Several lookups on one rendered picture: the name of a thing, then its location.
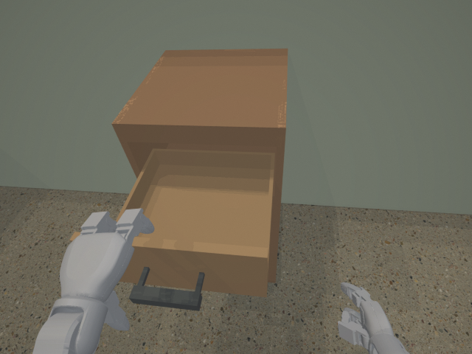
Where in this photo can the drawer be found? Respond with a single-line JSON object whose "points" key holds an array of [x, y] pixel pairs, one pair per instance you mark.
{"points": [[211, 212]]}

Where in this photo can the right robot hand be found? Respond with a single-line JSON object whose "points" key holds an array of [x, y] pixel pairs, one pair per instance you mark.
{"points": [[358, 328]]}

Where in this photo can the right robot forearm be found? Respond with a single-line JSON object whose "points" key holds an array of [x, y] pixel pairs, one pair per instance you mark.
{"points": [[385, 344]]}

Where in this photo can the handle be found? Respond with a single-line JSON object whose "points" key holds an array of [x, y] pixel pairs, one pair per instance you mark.
{"points": [[165, 297]]}

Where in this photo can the cabinet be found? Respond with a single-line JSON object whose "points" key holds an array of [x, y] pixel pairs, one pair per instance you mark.
{"points": [[212, 99]]}

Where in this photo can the left robot hand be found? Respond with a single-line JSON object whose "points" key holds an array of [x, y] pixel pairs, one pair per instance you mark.
{"points": [[95, 261]]}

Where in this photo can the left robot forearm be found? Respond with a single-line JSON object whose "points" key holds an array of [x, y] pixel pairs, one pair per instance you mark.
{"points": [[73, 327]]}

